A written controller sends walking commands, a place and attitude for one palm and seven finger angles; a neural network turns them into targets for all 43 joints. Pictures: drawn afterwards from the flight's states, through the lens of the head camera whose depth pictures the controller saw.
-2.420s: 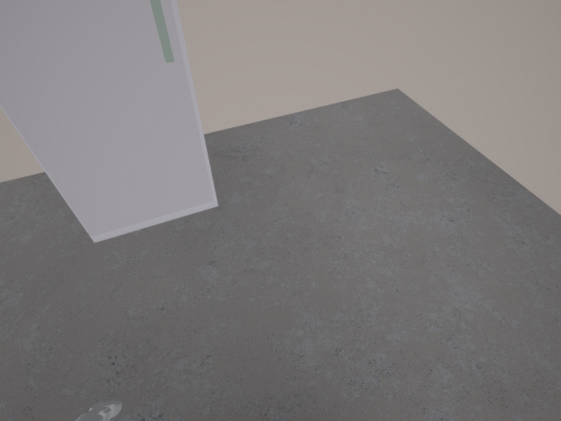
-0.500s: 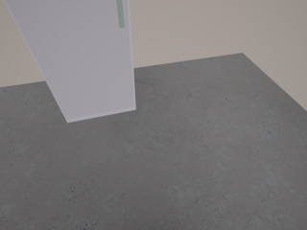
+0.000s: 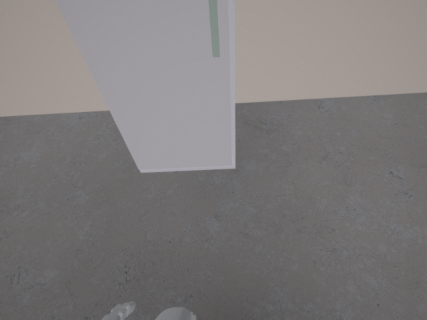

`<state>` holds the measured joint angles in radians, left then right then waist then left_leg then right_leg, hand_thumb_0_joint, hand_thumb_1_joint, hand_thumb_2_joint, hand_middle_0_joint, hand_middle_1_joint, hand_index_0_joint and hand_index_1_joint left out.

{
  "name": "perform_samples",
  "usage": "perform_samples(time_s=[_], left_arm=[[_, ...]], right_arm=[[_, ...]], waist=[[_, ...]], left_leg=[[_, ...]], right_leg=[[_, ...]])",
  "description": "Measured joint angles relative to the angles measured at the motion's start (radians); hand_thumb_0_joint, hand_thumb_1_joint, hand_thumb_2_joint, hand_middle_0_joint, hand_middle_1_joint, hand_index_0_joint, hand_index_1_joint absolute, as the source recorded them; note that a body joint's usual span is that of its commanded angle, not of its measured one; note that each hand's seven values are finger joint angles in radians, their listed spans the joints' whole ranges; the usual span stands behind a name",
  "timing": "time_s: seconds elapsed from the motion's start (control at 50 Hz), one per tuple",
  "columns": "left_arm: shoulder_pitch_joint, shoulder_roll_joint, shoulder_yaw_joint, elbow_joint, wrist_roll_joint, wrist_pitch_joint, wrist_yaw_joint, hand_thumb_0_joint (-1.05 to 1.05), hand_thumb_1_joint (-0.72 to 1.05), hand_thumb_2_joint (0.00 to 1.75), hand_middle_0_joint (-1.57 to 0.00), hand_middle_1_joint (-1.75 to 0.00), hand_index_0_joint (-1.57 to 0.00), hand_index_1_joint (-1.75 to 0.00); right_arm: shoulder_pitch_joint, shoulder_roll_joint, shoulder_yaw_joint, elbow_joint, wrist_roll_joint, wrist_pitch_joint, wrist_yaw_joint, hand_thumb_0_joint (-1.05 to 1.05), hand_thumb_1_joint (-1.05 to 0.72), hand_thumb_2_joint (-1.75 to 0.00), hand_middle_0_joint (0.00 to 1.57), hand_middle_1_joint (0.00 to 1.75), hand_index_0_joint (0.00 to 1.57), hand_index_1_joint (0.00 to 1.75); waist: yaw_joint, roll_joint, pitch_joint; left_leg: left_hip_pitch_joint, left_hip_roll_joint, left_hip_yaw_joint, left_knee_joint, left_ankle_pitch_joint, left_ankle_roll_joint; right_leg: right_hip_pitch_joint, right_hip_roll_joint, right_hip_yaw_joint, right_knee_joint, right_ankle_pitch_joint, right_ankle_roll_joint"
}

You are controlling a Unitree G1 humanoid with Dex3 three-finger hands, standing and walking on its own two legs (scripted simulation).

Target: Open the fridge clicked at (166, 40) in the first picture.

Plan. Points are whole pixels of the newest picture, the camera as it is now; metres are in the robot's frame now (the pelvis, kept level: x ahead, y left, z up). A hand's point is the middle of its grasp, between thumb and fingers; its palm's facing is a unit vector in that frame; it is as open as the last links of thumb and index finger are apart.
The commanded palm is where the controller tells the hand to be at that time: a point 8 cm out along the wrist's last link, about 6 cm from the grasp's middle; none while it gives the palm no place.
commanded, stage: walk to a spot facing it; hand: right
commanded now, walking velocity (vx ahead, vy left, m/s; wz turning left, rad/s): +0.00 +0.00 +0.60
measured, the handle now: (212, 0) +0.93 +0.01 +0.18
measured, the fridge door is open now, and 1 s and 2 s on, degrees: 0 0 0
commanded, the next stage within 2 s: none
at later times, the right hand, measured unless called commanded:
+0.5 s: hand (279, 259) +0.28 -0.13 -0.16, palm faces -0.32 +0.92 -0.22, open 7.4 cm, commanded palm none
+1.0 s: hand (303, 245) +0.31 -0.20 -0.17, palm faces -0.51 +0.84 -0.19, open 7.4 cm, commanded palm none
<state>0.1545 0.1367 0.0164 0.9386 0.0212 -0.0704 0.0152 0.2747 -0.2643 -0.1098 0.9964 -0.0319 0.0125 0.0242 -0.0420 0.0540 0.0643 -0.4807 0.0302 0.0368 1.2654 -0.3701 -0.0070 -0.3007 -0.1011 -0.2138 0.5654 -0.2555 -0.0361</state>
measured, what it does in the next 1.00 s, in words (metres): walks ahead, turning left: left foot, then right foot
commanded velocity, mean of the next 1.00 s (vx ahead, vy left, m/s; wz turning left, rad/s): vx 0.00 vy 0.00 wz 0.60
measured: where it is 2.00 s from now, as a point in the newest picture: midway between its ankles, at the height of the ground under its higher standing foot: outside the picture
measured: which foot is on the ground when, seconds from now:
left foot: up 0.00-0.34, down 0.36-0.70, up 0.72-1.00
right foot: down 0.00-0.34, up 0.36-0.68, down 0.70-1.00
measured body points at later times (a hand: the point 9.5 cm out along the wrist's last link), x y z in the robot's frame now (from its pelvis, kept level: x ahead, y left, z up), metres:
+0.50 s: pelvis +0.10 +0.00 -0.01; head +0.14 +0.03 +0.44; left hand +0.04 +0.25 -0.16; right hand +0.29 -0.18 -0.14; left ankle +0.11 +0.12 -0.73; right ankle +0.10 -0.14 -0.66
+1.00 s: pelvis +0.14 -0.06 +0.01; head +0.19 -0.06 +0.46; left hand +0.06 +0.18 -0.12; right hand +0.34 -0.24 -0.15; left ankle +0.03 +0.05 -0.65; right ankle +0.19 -0.13 -0.73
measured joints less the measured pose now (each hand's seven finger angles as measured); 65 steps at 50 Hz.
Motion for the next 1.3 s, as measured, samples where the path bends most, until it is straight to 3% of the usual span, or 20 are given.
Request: perform_samples(time_s=[0.16, 0.26, 0.34, 0.36, 0.38, 0.42, 0.46, 0.54, 0.64, 0.68, 0.72, 0.76, 0.82, 0.88, 1.04, 1.14, 1.2, 1.22, 1.26, 1.3], left_arm=[[0.113, 0.053, 0.029, 0.059, -0.002, 0.026, 0.016, -0.01, 0.93, 0.89, -0.2, -0.3, -0.2, -0.3], [0.16, 0.071, 0.036, 0.078, 0.004, 0.05, 0.007, 0.0, 0.92, 0.89, -0.2, -0.3, -0.2, -0.29], [0.195, 0.078, 0.039, 0.078, 0.003, 0.069, -0.004, 0.0, 0.91, 0.89, -0.2, -0.3, -0.2, -0.29], [0.205, 0.075, 0.038, 0.074, -0.001, 0.076, -0.009, 0.01, 0.91, 0.89, -0.2, -0.3, -0.2, -0.29], [0.196, 0.077, 0.036, 0.073, -0.005, 0.088, -0.01, 0.01, 0.91, 0.89, -0.2, -0.3, -0.2, -0.29], [0.163, 0.081, 0.034, 0.066, -0.009, 0.111, -0.003, 0.01, 0.91, 0.89, -0.2, -0.3, -0.2, -0.29], [0.125, 0.081, 0.033, 0.05, -0.008, 0.123, 0.001, 0.01, 0.91, 0.89, -0.2, -0.3, -0.2, -0.29], [0.056, 0.072, 0.032, -0.002, -0.005, 0.122, 0.002, 0.01, 0.91, 0.89, -0.19, -0.3, -0.2, -0.29], [-0.001, 0.061, 0.028, -0.05, -0.011, 0.103, 0.001, 0.01, 0.91, 0.89, -0.2, -0.3, -0.2, -0.29], [-0.01, 0.057, 0.025, -0.063, -0.015, 0.091, 0.004, 0.01, 0.91, 0.89, -0.2, -0.3, -0.2, -0.29], [-0.01, 0.046, 0.021, -0.069, -0.013, 0.076, 0.007, 0.0, 0.91, 0.89, -0.2, -0.3, -0.2, -0.29], [-0.002, 0.039, 0.011, -0.07, -0.006, 0.072, 0.007, 0.0, 0.91, 0.89, -0.2, -0.3, -0.2, -0.29], [0.015, 0.026, 0.003, -0.063, -0.001, 0.074, 0.01, 0.0, 0.91, 0.89, -0.2, -0.3, -0.2, -0.3], [0.032, 0.02, 0.004, -0.054, -0.002, 0.072, 0.012, 0.0, 0.91, 0.89, -0.2, -0.3, -0.21, -0.3], [0.071, 0.021, 0.023, -0.023, -0.001, 0.073, 0.004, 0.01, 0.9, 0.89, -0.2, -0.3, -0.21, -0.3], [0.093, 0.047, 0.042, 0.007, 0.004, 0.084, -0.006, 0.01, 0.9, 0.89, -0.2, -0.3, -0.21, -0.3], [0.118, 0.071, 0.054, 0.017, 0.001, 0.093, -0.012, 0.01, 0.9, 0.89, -0.2, -0.3, -0.21, -0.3], [0.121, 0.082, 0.057, 0.019, -0.002, 0.101, -0.014, 0.01, 0.9, 0.89, -0.2, -0.3, -0.21, -0.3], [0.113, 0.102, 0.058, 0.024, -0.005, 0.128, -0.006, 0.01, 0.91, 0.89, -0.2, -0.3, -0.2, -0.3], [0.097, 0.109, 0.057, 0.027, -0.005, 0.143, 0.0, 0.01, 0.91, 0.89, -0.2, -0.3, -0.2, -0.29]], right_arm=[[-0.145, -0.004, -0.007, -0.1, -0.006, 0.037, 0.008, 0.01, -0.92, -0.9, 0.19, 0.3, 0.2, 0.29], [-0.204, 0.023, 0.011, -0.121, -0.005, 0.052, 0.011, 0.01, -0.92, -0.9, 0.19, 0.3, 0.2, 0.29], [-0.22, 0.046, 0.034, -0.139, -0.003, 0.035, 0.013, 0.01, -0.91, -0.9, 0.2, 0.3, 0.2, 0.3], [-0.219, 0.044, 0.041, -0.147, -0.003, 0.019, 0.011, 0.01, -0.91, -0.9, 0.2, 0.3, 0.2, 0.3], [-0.222, 0.049, 0.046, -0.149, 0.003, 0.004, 0.005, 0.01, -0.91, -0.9, 0.2, 0.3, 0.2, 0.3], [-0.214, 0.061, 0.055, -0.149, 0.014, -0.006, -0.008, 0.01, -0.91, -0.9, 0.2, 0.3, 0.2, 0.3], [-0.191, 0.071, 0.06, -0.14, 0.016, 0.004, -0.018, 0.01, -0.91, -0.9, 0.2, 0.3, 0.2, 0.3], [-0.148, 0.075, 0.061, -0.108, 0.008, 0.029, -0.024, 0.01, -0.91, -0.9, 0.2, 0.3, 0.21, 0.3], [-0.116, 0.063, 0.048, -0.096, 0.002, 0.043, -0.017, 0.01, -0.91, -0.9, 0.2, 0.3, 0.21, 0.3], [-0.106, 0.051, 0.039, -0.098, 0.004, 0.049, -0.016, 0.01, -0.9, -0.9, 0.21, 0.3, 0.21, 0.3], [-0.1, 0.033, 0.027, -0.099, 0.011, 0.06, -0.016, 0.01, -0.9, -0.9, 0.2, 0.3, 0.21, 0.3], [-0.095, 0.019, 0.016, -0.093, 0.007, 0.069, -0.013, 0.01, -0.91, -0.9, 0.2, 0.3, 0.21, 0.3], [-0.084, 0.001, 0.0, -0.088, 0.001, 0.068, 0.002, 0.01, -0.91, -0.9, 0.2, 0.3, 0.2, 0.3], [-0.069, -0.005, -0.006, -0.086, 0.003, 0.069, 0.007, 0.01, -0.91, -0.9, 0.2, 0.3, 0.2, 0.3], [-0.076, 0.013, 0.002, -0.072, 0.005, 0.086, 0.008, 0.01, -0.91, -0.9, 0.2, 0.3, 0.2, 0.3], [-0.122, 0.038, 0.016, -0.085, 0.006, 0.076, 0.008, 0.01, -0.91, -0.9, 0.2, 0.3, 0.2, 0.3], [-0.14, 0.045, 0.027, -0.109, 0.007, 0.051, 0.005, 0.01, -0.91, -0.9, 0.2, 0.3, 0.2, 0.3], [-0.147, 0.049, 0.031, -0.112, 0.005, 0.036, -0.001, 0.01, -0.91, -0.9, 0.2, 0.3, 0.2, 0.3], [-0.157, 0.059, 0.041, -0.118, 0.01, 0.02, -0.013, 0.01, -0.91, -0.9, 0.2, 0.3, 0.2, 0.3], [-0.154, 0.063, 0.044, -0.122, 0.014, 0.016, -0.023, 0.01, -0.91, -0.9, 0.2, 0.3, 0.2, 0.3]], waist=[[0.05, -0.02, 0.003], [0.088, -0.038, 0.026], [0.108, -0.064, 0.037], [0.106, -0.059, 0.033], [0.104, -0.067, 0.044], [0.1, -0.077, 0.066], [0.095, -0.079, 0.069], [0.088, -0.067, 0.045], [0.054, -0.039, 0.021], [0.043, -0.025, 0.012], [0.037, 0.003, 0.007], [0.028, 0.009, 0.004], [0.021, 0.01, 0.002], [0.017, 0.001, -0.002], [0.04, -0.026, 0.014], [0.068, -0.054, 0.03], [0.075, -0.071, 0.024], [0.075, -0.083, 0.024], [0.079, -0.104, 0.032], [0.077, -0.103, 0.033]], left_leg=[[-0.117, 0.05, 0.041, -0.187, 0.12, -0.039], [-0.045, 0.052, 0.058, -0.397, 0.092, -0.03], [0.076, 0.021, 0.082, -0.587, 0.098, 0.005], [0.096, 0.016, 0.075, -0.622, 0.131, 0.042], [0.084, 0.005, 0.071, -0.592, 0.113, 0.059], [0.088, -0.013, 0.054, -0.567, 0.078, 0.058], [0.11, -0.03, 0.03, -0.599, 0.085, 0.045], [0.13, -0.046, -0.021, -0.67, 0.126, 0.033], [0.116, -0.054, -0.087, -0.68, 0.137, 0.006], [0.101, -0.058, -0.112, -0.659, 0.129, -0.012], [0.075, -0.057, -0.137, -0.594, 0.067, -0.021], [0.02, -0.069, -0.12, -0.409, -0.061, -0.03], [-0.043, -0.055, -0.072, -0.153, -0.046, -0.046], [-0.051, -0.027, -0.043, -0.059, -0.007, -0.065], [0.037, 0.033, 0.007, -0.244, -0.052, -0.076], [0.109, 0.028, 0.046, -0.436, -0.073, -0.05], [0.192, 0.014, 0.067, -0.639, 0.049, -0.014], [0.19, 0.003, 0.066, -0.646, 0.047, 0.011], [0.175, -0.015, 0.058, -0.613, 0.021, 0.041], [0.185, -0.028, 0.037, -0.632, 0.028, 0.052]], right_leg=[[0.131, 0.01, -0.112, -0.103, -0.027, -0.011], [0.166, -0.006, -0.171, -0.059, -0.094, 0.005], [0.152, -0.057, -0.204, 0.069, -0.185, 0.037], [0.111, -0.075, -0.19, 0.167, -0.206, 0.05], [0.052, -0.084, -0.127, 0.301, -0.253, 0.069], [-0.053, -0.061, 0.011, 0.525, -0.294, 0.093], [-0.122, -0.046, 0.089, 0.614, -0.255, 0.108], [-0.19, -0.035, 0.15, 0.546, -0.177, 0.123], [-0.141, 0.004, 0.155, 0.306, -0.16, 0.116], [-0.083, 0.027, 0.142, 0.167, -0.115, 0.109], [-0.045, 0.043, 0.117, 0.088, -0.067, 0.059], [-0.031, 0.031, 0.091, 0.088, -0.07, 0.021], [0.019, 0.017, 0.056, 0.019, -0.048, 0.008], [0.059, 0.006, 0.02, -0.046, -0.022, 0.003], [0.099, -0.029, -0.084, -0.079, -0.021, 0.006], [0.083, -0.066, -0.143, -0.022, -0.049, 0.027], [0.052, -0.099, -0.172, 0.067, -0.092, 0.053], [0.019, -0.11, -0.146, 0.142, -0.145, 0.07], [-0.066, -0.085, -0.017, 0.336, -0.258, 0.092], [-0.13, -0.051, 0.074, 0.483, -0.25, 0.106]])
